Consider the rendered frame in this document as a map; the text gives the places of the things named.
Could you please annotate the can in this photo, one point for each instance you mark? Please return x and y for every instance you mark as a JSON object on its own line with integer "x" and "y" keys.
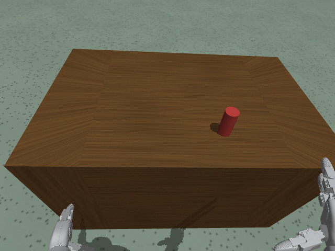
{"x": 228, "y": 121}

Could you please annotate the left robot hand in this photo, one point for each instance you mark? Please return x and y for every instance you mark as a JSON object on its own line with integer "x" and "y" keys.
{"x": 62, "y": 232}

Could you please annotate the right robot hand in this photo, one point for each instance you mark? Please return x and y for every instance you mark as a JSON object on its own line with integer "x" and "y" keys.
{"x": 309, "y": 239}

